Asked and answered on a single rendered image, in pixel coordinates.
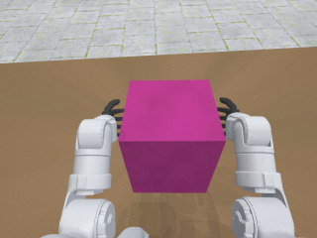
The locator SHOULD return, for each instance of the left robot forearm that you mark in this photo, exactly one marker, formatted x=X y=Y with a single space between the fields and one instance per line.
x=93 y=149

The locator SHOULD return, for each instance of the left robot upper arm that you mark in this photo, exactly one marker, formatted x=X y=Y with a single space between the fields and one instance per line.
x=87 y=218

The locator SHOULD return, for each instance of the left robot hand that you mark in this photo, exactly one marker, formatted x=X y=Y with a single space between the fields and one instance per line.
x=108 y=111

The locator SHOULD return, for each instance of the carton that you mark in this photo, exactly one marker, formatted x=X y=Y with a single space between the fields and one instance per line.
x=171 y=136

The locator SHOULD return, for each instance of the right robot forearm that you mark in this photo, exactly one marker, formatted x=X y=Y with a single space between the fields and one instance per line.
x=256 y=170

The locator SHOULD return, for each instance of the left robot thigh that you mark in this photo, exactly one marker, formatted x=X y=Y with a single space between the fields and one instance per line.
x=134 y=232

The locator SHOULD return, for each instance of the right robot upper arm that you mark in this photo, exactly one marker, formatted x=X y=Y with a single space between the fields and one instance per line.
x=261 y=217

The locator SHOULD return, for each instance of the right robot hand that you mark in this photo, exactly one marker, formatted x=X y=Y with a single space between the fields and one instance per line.
x=233 y=109

